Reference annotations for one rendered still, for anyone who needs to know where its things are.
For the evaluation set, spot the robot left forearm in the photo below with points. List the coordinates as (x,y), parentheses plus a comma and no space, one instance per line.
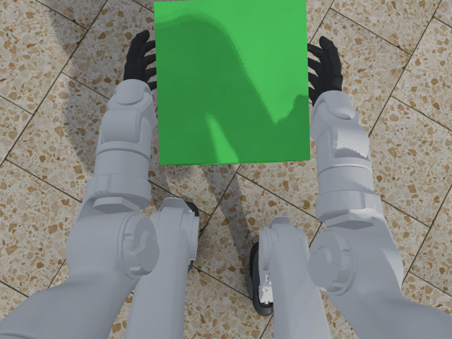
(120,180)

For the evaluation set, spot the robot right upper arm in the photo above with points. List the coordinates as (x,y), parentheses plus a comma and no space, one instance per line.
(362,273)

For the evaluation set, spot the carton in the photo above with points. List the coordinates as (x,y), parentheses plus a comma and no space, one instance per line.
(232,81)

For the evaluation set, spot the robot left thigh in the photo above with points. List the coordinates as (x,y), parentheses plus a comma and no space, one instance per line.
(157,308)

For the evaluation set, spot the robot right hand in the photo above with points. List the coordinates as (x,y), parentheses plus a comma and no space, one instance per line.
(328,70)

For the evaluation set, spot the robot left hand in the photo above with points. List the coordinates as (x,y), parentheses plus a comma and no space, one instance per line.
(137,62)

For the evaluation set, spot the right robot shin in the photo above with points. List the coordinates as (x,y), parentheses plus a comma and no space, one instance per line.
(265,288)

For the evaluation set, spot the robot right forearm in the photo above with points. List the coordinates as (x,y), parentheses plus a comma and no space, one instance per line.
(343,163)

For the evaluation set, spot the robot left upper arm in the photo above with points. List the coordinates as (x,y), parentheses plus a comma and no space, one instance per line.
(106,255)

